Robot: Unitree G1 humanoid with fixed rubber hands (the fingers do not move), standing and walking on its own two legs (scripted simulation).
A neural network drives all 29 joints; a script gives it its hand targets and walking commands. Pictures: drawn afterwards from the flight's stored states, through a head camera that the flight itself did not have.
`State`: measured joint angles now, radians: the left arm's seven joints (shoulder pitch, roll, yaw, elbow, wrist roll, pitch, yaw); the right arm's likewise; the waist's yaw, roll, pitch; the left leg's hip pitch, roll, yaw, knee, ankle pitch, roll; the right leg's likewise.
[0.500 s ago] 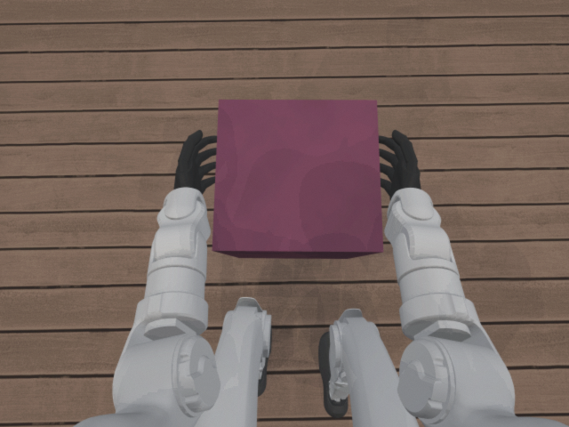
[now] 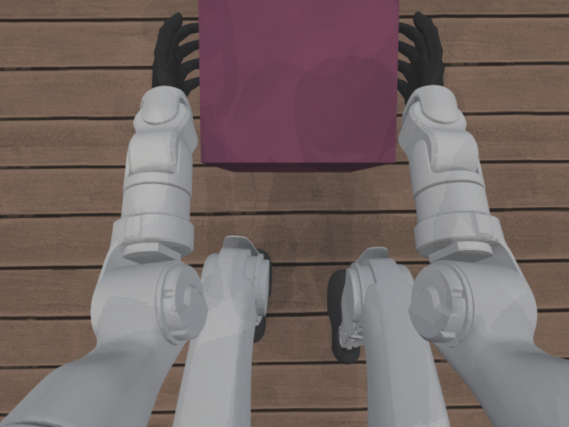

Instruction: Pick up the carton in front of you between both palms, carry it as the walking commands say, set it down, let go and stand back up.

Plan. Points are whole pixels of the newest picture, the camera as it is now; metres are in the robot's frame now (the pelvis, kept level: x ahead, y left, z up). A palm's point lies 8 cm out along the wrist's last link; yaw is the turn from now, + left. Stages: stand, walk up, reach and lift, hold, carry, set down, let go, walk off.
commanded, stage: set down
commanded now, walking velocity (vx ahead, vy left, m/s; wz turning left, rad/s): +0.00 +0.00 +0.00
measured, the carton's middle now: (294, 97) +0.52 +0.05 -0.19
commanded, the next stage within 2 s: none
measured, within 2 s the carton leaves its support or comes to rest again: rests again in 0.78 s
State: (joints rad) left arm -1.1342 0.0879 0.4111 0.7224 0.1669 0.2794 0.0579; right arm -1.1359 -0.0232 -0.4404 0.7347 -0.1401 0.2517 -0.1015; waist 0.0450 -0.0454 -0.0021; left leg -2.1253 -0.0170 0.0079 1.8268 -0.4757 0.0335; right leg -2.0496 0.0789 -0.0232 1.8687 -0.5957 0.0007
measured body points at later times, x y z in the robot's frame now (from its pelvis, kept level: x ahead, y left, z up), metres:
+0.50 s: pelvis +0.00 +0.00 -0.09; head +0.37 +0.03 +0.16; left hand +0.55 +0.22 -0.25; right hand +0.57 -0.09 -0.26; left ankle +0.12 +0.10 -0.43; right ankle +0.08 -0.11 -0.43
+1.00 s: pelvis -0.02 -0.01 -0.11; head +0.35 +0.02 +0.14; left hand +0.54 +0.22 -0.27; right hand +0.56 -0.09 -0.27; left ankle +0.12 +0.10 -0.43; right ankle +0.08 -0.11 -0.43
